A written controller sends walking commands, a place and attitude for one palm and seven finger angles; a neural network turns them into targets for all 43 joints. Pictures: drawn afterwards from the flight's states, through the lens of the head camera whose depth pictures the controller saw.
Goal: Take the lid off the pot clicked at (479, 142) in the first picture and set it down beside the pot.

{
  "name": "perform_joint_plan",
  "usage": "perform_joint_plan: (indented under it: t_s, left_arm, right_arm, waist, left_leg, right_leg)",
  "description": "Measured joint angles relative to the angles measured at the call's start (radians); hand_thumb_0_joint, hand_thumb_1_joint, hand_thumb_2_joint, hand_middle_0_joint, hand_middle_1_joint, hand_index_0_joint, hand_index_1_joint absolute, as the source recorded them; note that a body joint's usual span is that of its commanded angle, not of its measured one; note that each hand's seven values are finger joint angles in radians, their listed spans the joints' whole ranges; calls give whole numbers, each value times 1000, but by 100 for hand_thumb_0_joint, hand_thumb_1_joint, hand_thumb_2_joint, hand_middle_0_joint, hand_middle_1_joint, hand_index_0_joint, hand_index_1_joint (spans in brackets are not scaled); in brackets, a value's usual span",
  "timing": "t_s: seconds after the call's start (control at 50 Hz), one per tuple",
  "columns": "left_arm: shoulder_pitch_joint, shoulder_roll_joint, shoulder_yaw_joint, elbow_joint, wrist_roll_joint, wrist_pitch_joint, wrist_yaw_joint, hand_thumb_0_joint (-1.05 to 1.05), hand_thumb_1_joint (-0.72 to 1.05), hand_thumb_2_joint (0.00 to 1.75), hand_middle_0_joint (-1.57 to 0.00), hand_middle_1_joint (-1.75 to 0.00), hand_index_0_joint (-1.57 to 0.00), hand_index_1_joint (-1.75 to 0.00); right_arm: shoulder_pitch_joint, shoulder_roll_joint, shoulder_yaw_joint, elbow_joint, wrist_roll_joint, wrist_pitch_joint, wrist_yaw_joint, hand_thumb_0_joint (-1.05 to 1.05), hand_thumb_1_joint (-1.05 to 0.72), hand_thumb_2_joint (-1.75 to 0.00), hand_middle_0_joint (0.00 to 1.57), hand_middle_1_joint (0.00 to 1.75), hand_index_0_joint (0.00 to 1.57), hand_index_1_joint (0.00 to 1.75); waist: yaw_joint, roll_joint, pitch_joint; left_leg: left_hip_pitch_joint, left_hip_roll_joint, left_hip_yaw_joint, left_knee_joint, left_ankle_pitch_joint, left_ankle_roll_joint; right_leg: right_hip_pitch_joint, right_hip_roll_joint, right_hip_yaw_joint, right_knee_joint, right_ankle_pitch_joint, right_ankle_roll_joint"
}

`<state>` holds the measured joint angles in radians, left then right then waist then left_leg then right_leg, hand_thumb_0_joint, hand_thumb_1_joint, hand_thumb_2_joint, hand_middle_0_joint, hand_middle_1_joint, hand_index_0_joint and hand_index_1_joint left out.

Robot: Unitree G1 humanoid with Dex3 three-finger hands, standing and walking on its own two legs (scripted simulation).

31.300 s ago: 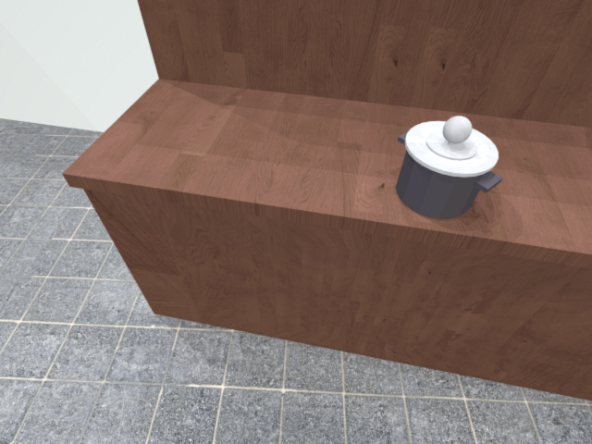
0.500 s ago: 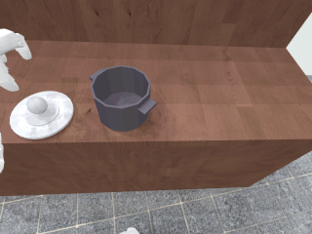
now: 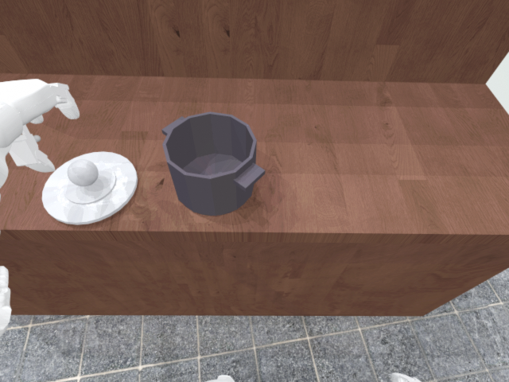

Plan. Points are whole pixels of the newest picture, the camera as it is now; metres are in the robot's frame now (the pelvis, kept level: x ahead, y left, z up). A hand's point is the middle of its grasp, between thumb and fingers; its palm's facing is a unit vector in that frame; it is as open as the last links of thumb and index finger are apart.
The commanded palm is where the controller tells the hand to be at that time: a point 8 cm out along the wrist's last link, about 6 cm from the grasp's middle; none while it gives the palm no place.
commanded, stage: draw the hand back to the body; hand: left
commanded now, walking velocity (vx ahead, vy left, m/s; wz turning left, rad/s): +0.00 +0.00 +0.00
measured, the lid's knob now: (83, 172) +0.48 +0.33 +0.01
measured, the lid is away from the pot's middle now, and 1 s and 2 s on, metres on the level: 0.25 0.25 0.25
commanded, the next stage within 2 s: step back with the hand held close in 1.82 s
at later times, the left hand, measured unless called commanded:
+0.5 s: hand (69, 127) +0.41 +0.25 +0.19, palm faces +0.40 -0.88 -0.26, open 10.2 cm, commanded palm +0.34 +0.28 +0.21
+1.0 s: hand (84, 181) +0.32 +0.20 +0.19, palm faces +0.46 -0.84 -0.27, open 7.9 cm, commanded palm +0.26 +0.23 +0.20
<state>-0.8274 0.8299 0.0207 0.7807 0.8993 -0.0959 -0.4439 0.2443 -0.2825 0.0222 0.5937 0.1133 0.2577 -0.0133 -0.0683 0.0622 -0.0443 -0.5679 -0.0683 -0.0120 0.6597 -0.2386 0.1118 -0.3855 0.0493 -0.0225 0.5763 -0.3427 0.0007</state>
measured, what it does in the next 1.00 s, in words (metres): shifts its weight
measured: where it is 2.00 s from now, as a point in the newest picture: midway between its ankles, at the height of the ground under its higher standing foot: outside the picture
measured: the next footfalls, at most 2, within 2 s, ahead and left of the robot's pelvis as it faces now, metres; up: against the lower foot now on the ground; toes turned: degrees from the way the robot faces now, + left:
none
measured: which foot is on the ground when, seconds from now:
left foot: down 0.00-1.00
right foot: down 0.00-1.00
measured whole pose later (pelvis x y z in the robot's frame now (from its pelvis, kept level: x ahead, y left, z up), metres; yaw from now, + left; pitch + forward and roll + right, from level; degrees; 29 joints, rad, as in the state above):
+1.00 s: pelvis +0.02 -0.08 +0.02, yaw -3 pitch -2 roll +0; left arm -0.01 0.41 0.40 0.08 -0.12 -0.08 0.08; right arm 0.15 -0.27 0.02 0.67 0.06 -0.05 -0.04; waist 0.03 0.05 0.00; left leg -0.19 0.01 0.01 0.44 -0.21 0.00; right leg -0.03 0.12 0.02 0.36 -0.29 -0.10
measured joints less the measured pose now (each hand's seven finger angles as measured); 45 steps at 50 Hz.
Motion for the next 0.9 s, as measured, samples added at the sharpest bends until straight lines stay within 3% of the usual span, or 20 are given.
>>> perform_joint_plan:
  t_s: [0.06, 0.08, 0.1, 0.12, 0.16, 0.2, 0.28, 0.38, 0.48, 0.58, 0.68, 0.8, 0.9]
  left_arm:
    - [16, -7, -6, 5, -13, 16, 2, 0, -1, 67, -37, -85, -37, -85]
    - [20, -24, 12, 10, -136, 26, 30, 0, -1, 67, -37, -85, -37, -85]
    - [34, -53, 35, 0, -284, 23, 85, 0, -1, 67, -37, -85, -37, -85]
    - [57, -88, 49, -33, -404, 16, 148, 0, -1, 67, -37, -85, -37, -85]
    - [111, -166, 81, -106, -597, -7, 261, 0, -1, 67, -38, -85, -37, -85]
    - [151, -232, 125, -134, -721, -23, 347, 0, -1, 67, -38, -85, -37, -85]
    - [219, -271, 235, -166, -842, -7, 452, 0, 0, 67, -37, -84, -37, -84]
    - [346, -316, 287, -335, -920, -9, 508, 0, 7, 69, -36, -80, -35, -80]
    - [441, -305, 332, -334, -957, 9, 513, 0, 16, 71, -34, -74, -33, -74]
    - [537, -345, 344, -471, -971, 31, 526, 0, 27, 74, -32, -68, -31, -67]
    - [601, -329, 374, -477, -984, 30, 526, 0, 38, 77, -30, -61, -29, -61]
    - [689, -381, 369, -585, -997, 39, 528, 1, 52, 81, -27, -53, -27, -53]
    - [749, -373, 399, -619, -1004, 29, 525, 1, 63, 83, -26, -46, -25, -46]
  right_arm:
    - [-22, 7, 7, -6, 3, 1, 1, 1, -91, -90, 20, 30, 20, 30]
    - [-17, 12, 4, -18, 3, -12, -5, 1, -91, -90, 20, 30, 20, 30]
    - [-8, 15, 6, -29, 0, -38, -14, 1, -91, -90, 20, 30, 20, 30]
    - [1, 19, 12, -34, -3, -67, -22, 1, -91, -90, 20, 30, 20, 30]
    - [9, 27, 33, -31, -12, -116, -36, 1, -91, -90, 20, 30, 20, 30]
    - [-2, 38, 56, -12, -20, -149, -42, 1, -91, -90, 20, 30, 20, 30]
    - [-26, 63, 77, 11, -34, -204, -43, 1, -90, -90, 20, 30, 20, 30]
    - [-11, 39, 53, 11, -48, -279, -25, 1, -90, -90, 21, 30, 21, 30]
    - [-9, 10, 32, 41, -50, -276, -23, 1, -90, -90, 20, 30, 20, 30]
    - [5, -13, 10, 68, -47, -295, -20, 1, -90, -90, 20, 30, 20, 30]
    - [-21, -8, 5, 88, -48, -286, -24, 1, -90, -90, 20, 30, 20, 30]
    - [-49, -6, 1, 84, -48, -299, -28, 1, -90, -90, 20, 30, 20, 30]
    - [-85, 11, 2, 79, -55, -300, -30, 1, -90, -90, 20, 30, 20, 30]
  waist:
    - [8, -5, 3]
    - [19, -7, 15]
    - [36, -11, 32]
    - [52, -17, 47]
    - [76, -33, 60]
    - [81, -51, 58]
    - [54, -81, 54]
    - [45, -70, 59]
    - [44, -49, 49]
    - [65, -40, 55]
    - [66, -37, 46]
    - [82, -25, 52]
    - [84, -25, 51]
  left_leg:
    - [14, -2, -1, -9, 7, 0]
    - [29, -3, -1, -15, 10, -1]
    - [53, -2, 2, -27, 13, -5]
    - [80, -3, 5, -45, 18, -9]
    - [128, -7, 14, -85, 31, -14]
    - [163, -5, 23, -117, 42, -16]
    - [221, 14, 36, -156, 47, -25]
    - [284, 23, 46, -199, 51, -38]
    - [314, 36, 53, -217, 46, -50]
    - [342, 44, 46, -229, 43, -66]
    - [351, 58, 40, -227, 36, -84]
    - [368, 69, 31, -227, 32, -101]
    - [376, 76, 27, -227, 31, -109]
  right_leg:
    - [11, -3, -1, -2, 3, 0]
    - [25, -3, -1, -6, 5, -4]
    - [46, -3, 2, -14, 7, -14]
    - [68, -4, 7, -23, 10, -26]
    - [103, -7, 20, -43, 15, -42]
    - [133, -8, 32, -70, 28, -36]
    - [192, 7, 52, -129, 56, -18]
    - [255, 12, 60, -182, 72, -29]
    - [283, 23, 70, -204, 74, -38]
    - [311, 32, 67, -217, 71, -55]
    - [321, 47, 63, -217, 67, -73]
    - [341, 59, 56, -222, 65, -90]
    - [346, 67, 53, -217, 61, -100]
